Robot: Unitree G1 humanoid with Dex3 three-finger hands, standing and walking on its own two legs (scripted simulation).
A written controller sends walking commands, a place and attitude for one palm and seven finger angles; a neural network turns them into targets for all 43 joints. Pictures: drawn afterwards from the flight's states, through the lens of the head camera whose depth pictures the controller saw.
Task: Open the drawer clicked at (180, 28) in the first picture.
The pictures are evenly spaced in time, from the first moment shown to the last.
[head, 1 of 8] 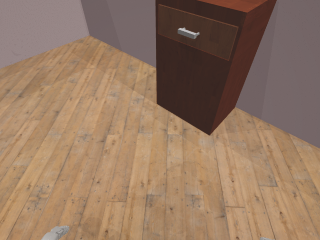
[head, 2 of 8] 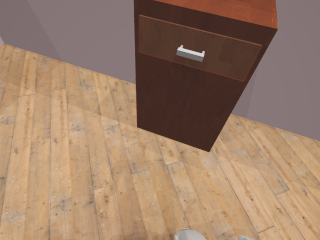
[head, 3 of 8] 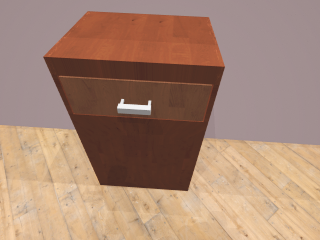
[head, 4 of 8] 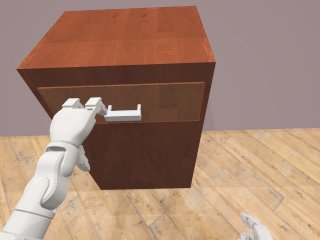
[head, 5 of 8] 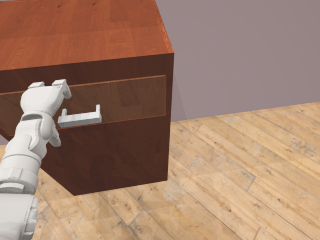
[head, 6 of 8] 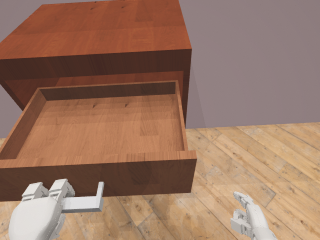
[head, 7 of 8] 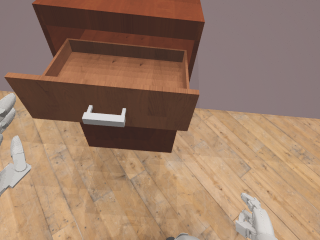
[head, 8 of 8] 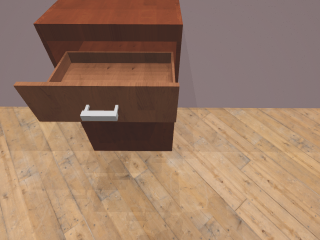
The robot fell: no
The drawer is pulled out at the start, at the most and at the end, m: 0.00 0.30 0.29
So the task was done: yes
